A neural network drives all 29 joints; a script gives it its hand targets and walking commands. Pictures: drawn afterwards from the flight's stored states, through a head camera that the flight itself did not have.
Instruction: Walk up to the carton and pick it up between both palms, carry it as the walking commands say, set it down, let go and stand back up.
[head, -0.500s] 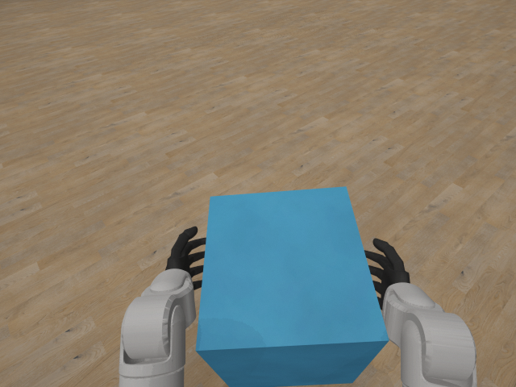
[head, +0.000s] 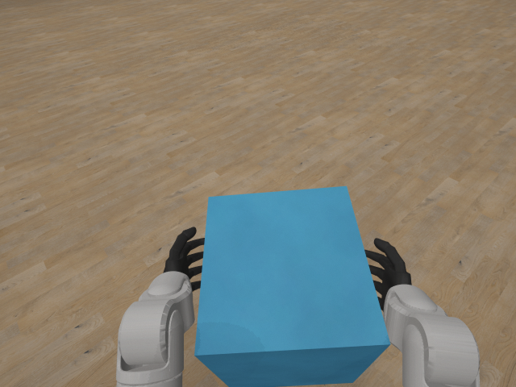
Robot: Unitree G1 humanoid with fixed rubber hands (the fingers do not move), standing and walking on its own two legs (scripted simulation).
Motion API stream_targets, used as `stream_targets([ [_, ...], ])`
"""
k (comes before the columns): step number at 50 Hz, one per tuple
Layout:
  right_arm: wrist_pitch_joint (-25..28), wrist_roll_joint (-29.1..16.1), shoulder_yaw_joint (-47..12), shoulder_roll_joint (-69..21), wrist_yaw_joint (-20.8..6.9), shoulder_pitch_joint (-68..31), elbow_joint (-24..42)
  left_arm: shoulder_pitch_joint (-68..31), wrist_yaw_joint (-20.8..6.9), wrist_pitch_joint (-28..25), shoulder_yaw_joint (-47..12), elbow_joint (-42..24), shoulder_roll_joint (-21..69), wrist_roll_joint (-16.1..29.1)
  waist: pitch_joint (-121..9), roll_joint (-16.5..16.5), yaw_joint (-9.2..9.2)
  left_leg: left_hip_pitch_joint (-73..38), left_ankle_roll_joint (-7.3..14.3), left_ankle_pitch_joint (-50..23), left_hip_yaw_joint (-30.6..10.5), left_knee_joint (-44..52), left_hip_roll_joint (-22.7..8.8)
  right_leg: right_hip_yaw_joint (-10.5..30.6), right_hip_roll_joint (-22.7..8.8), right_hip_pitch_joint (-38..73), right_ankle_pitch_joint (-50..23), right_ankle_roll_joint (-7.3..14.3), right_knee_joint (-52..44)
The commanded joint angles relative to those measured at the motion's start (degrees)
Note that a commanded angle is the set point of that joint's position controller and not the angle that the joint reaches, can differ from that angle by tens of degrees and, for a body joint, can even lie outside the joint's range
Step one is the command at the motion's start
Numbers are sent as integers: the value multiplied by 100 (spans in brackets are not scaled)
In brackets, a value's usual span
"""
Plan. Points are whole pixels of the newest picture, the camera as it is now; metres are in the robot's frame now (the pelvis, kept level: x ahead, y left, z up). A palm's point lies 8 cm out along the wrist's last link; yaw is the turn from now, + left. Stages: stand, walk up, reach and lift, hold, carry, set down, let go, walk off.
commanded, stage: carry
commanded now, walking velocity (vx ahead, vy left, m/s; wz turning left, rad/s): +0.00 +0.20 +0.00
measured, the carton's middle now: (284, 295) +0.27 -0.01 +0.03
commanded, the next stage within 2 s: none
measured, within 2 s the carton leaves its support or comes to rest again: neither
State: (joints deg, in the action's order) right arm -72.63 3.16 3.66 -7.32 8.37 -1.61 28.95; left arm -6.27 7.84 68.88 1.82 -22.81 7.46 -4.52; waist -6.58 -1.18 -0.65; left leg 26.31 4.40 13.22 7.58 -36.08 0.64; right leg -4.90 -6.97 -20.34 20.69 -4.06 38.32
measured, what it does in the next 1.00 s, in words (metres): steps to the left: right foot, then right foot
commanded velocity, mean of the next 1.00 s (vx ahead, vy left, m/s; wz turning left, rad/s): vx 0.00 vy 0.20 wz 0.00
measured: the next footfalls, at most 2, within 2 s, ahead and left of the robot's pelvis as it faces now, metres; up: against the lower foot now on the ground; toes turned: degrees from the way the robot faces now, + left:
right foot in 0.24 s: -0.01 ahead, -0.14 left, +0.00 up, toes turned -8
right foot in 0.70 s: -0.03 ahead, -0.10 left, +0.00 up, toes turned -8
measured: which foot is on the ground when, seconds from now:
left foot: down 0.00-0.74, up 0.76-0.84, down 0.86-1.00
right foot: up 0.00-0.22, down 0.24-0.44, up 0.46-0.68, down 0.70-0.86, up 0.88-1.00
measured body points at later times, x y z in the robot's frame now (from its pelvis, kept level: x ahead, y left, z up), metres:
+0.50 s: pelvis -0.03 +0.04 +0.00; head -0.04 +0.04 +0.45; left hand +0.24 +0.18 +0.09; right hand +0.22 -0.12 +0.09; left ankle +0.03 +0.10 -0.72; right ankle -0.06 -0.12 -0.71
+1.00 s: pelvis -0.07 +0.08 +0.00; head -0.08 +0.09 +0.45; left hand +0.19 +0.23 +0.09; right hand +0.17 -0.07 +0.09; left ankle +0.00 +0.13 -0.72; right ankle -0.12 -0.07 -0.68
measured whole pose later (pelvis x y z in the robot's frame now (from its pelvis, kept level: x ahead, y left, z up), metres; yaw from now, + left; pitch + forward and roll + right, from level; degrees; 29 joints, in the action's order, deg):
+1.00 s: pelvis -0.07 +0.08 +0.00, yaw +0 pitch +2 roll -2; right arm -72.1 2.9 3.3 -7.3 8.4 -0.9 30.6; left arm -5.5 8.0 68.9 1.4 -24.8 7.4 -4.4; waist -3.6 -1.5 0.3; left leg 25.9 7.0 12.4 9.2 -35.8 0.3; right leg -5.1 -5.7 -21.9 27.5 -3.3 52.4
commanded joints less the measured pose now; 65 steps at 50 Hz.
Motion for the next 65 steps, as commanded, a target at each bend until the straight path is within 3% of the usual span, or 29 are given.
stream_targets([
  [1, 393, -2140, -3885, -4974, -730, -3678, 1491, -2101, -586, -1, -3236, -1073, 5239, 1813, -1569, -762, 91, -1674, 166, -1214, -2094, 1641, -1712, -190, 241, -800, 1440, -12, 1202],
  [4, 418, -2031, -3780, -5092, -755, -3431, 1276, -2414, -628, -73, -3441, -1284, 5384, 1991, -1455, -599, 110, -1139, 41, 1016, -1784, 2141, -1502, -60, 262, -859, 1051, 177, 1842],
  [8, 489, -2047, -3689, -5182, -729, -3041, 1361, -2487, -584, -135, -3559, -1788, 5420, 2163, -2003, -915, 115, -2095, -21, -1323, -1344, 1777, -1186, -417, 568, -299, 1300, 356, 472],
  [11, 475, -1884, -3714, -4944, -633, -2951, 1364, -2102, -588, -60, -3403, -1378, 5365, 2092, -2178, -637, 164, -1771, -3, -1081, -898, 1268, -1141, -421, 206, 623, -374, 418, -1592],
  [13, 615, -2059, -3979, -5209, -646, -3813, 1950, -2234, -684, -143, -3398, -1453, 5617, 2134, -2109, 980, 204, 387, -283, -155, -538, -68, -533, 1846, -1345, 1889, -1899, 900, -1658],
  [15, 572, -1939, -3911, -5119, -668, -3451, 1625, -2218, -676, -192, -3430, -1460, 5434, 2046, -1254, 1537, 149, 1097, -419, 1098, -688, -1302, -354, 2702, -2244, 931, -2401, 1568, -1898],
  [17, 605, -1977, -3949, -5190, -637, -3308, 1743, -2178, -723, -197, -3454, -1668, 5437, 2168, -1390, 1200, 93, 1067, -274, 770, -784, -850, -499, 1688, -1829, 1396, -3497, 1187, -1306],
  [20, 519, -2138, -4089, -5070, -681, -3653, 1794, -2016, -625, -149, -3274, -1463, 5268, 1974, -1821, 1211, 39, -1128, -197, -333, -713, 708, -461, 764, -977, 290, -2068, 552, -591],
  [22, 551, -2106, -3900, -5050, -678, -3177, 1646, -1844, -619, -167, -3391, -1605, 5343, 2031, -2258, -716, 108, -2318, 129, -3293, -1908, 1273, -1614, 20, -104, -342, 581, 82, 789],
  [23, 549, -2106, -3903, -4961, -701, -3599, 1899, -2293, -600, -155, -3520, -1650, 5397, 2079, -1849, -943, 51, -2321, 378, -2582, -1935, 1235, -1761, -246, 211, -876, 1607, -100, 1105],
  [30, 470, -2135, -3839, -5158, -760, -3479, 1516, -2605, -623, -118, -3582, -1832, 5392, 2160, -1837, -804, 85, -1468, 390, -447, -1329, 1786, -1401, -331, 368, -287, 984, 242, 1037],
  [33, 468, -2056, -3921, -5000, -645, -3576, 1573, -1980, -652, -45, -3257, -1219, 5264, 1986, -2004, -671, 158, -1638, 397, -1300, -1235, 1264, -1380, -176, 217, 184, 73, 436, -629],
  [34, 513, -1952, -3781, -5127, -669, -3055, 1536, -2413, -663, -103, -3591, -1745, 5510, 2254, -2013, -821, 128, -1235, 10, -753, -787, 1396, -1008, -550, 420, 882, -211, 496, -1320],
  [35, 481, -1995, -3903, -5049, -678, -3172, 1584, -1978, -651, -90, -3431, -1470, 5334, 2071, -1844, -377, 158, -621, -161, -227, -709, 1168, -904, -180, -1, 1351, -501, 527, -1704],
  [36, 489, -1973, -3912, -5079, -732, -2995, 1549, -2176, -668, -144, -3532, -1803, 5330, 2082, -1661, 508, 179, 346, -360, 128, -370, 273, -490, 1742, -1151, 1561, -695, 973, -1814],
  [37, 577, -2066, -4013, -5220, -729, -3641, 1941, -2519, -678, -218, -3566, -1858, 5530, 2145, -1601, 1537, 166, 669, -418, 861, -421, -727, -299, 2561, -1941, 1099, -739, 1436, -2009],
  [38, 541, -1963, -3915, -5109, -685, -3392, 1763, -2158, -669, -176, -3422, -1652, 5410, 2061, -1317, 1585, 130, 814, -405, 903, -776, -1389, -399, 2799, -2285, 717, -1316, 1630, -2088],
  [40, 519, -2042, -4040, -5169, -682, -3468, 1783, -2147, -683, -100, -3373, -1567, 5382, 2052, -930, 1467, 70, 396, -325, 714, -953, -1050, -566, 1897, -1903, 225, -1174, 1183, -1829],
  [42, 470, -2095, -3866, -5131, -719, -3318, 1422, -2067, -594, -67, -3345, -1410, 5316, 1971, -1506, 520, -42, -1546, -328, -194, -1184, 1277, -775, 647, -673, -356, -702, 505, -422],
  [44, 495, -2045, -3739, -4962, -757, -3121, 1493, -2253, -548, -85, -3622, -1724, 5275, 1999, -1499, -1200, 91, -2131, 96, -1374, -2073, 1672, -1833, -233, 223, -1108, 1359, -90, 1158],
  [47, 479, -2141, -3802, -4933, -805, -3286, 1559, -1818, -559, -108, -3388, -1382, 5202, 1848, -1658, -410, 118, -1769, 349, -373, -1528, 1788, -1592, -92, 293, -910, 1178, 154, 2116],
  [49, 577, -2176, -3625, -5125, -851, -3544, 1657, -2788, -562, -195, -3803, -1985, 5539, 2117, -1795, -899, 119, -1713, -44, 626, -1295, 2045, -1365, -212, 361, -869, 878, 174, 2158],
  [51, 508, -2199, -3748, -5029, -748, -3631, 1688, -2430, -564, -94, -3547, -1614, 5301, 2053, -1527, -487, 113, -1389, -93, 220, -1421, 2216, -1478, -343, 477, -567, 1162, 225, 1545],
  [55, 524, -2141, -3794, -5220, -722, -3263, 1594, -2340, -608, -160, -3659, -1946, 5359, 2219, -2380, -938, 103, -2442, -61, -984, -1179, 1976, -1288, -386, 473, 14, 932, 454, -4],
  [57, 538, -1988, -3844, -5128, -690, -3268, 1691, -2319, -667, -106, -3659, -1623, 5546, 2247, -2122, -406, 150, -1487, -109, -630, -597, 1529, -988, -320, 166, 830, -142, 602, -1405],
  [60, 523, -1923, -3992, -5033, -655, -3328, 1761, -2087, -692, -175, -3482, -1586, 5333, 2095, -1285, 1780, 185, 880, -440, 855, -346, -577, -215, 2839, -2070, 941, -1151, 1484, -2124],
  [61, 546, -2033, -4036, -5269, -669, -3754, 1841, -2426, -699, -172, -3487, -1666, 5428, 2078, -1287, 1525, 195, 930, -429, 1052, -848, -1767, -339, 3141, -2500, 609, -813, 1897, -2258],
  [63, 557, -2063, -4069, -5176, -630, -3501, 1747, -2023, -732, -118, -3409, -1533, 5279, 2025, -979, 1065, 114, 978, -412, 805, -977, -1509, -498, 1916, -1803, 516, -1549, 1274, -1902],
  [65, 518, -2076, -4094, -5309, -585, -3521, 1681, -2287, -726, -148, -3317, -1637, 5311, 2188, -1199, 1788, 50, -94, -256, 284, -653, -253, -367, 1228, -1012, 426, -3700, 874, -1104],
])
